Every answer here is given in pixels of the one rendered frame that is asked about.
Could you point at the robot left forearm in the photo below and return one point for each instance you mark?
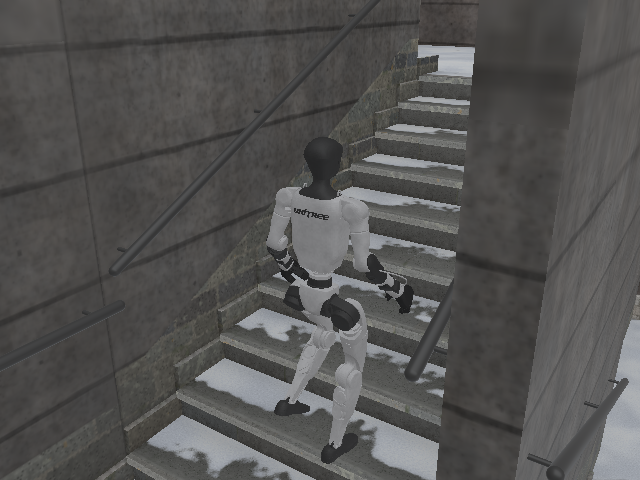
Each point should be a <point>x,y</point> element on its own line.
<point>283,258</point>

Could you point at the left robot foot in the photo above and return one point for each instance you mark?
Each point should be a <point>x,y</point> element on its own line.
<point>283,408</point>

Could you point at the right robot upper arm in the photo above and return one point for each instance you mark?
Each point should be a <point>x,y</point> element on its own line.
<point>356,213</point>

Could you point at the right robot foot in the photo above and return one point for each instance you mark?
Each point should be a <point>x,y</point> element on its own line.
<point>329,454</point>

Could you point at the robot right forearm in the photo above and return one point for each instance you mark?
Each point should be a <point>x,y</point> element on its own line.
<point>384,281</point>

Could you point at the left robot upper arm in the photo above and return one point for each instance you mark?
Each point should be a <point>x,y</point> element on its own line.
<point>280,219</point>

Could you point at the robot foot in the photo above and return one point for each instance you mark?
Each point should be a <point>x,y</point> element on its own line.
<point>283,408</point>
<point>329,454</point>

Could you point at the right robot hand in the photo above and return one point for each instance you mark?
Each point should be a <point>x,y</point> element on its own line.
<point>405,300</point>

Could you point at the left robot hand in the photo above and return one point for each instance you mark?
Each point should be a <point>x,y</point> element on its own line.
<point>297,270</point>

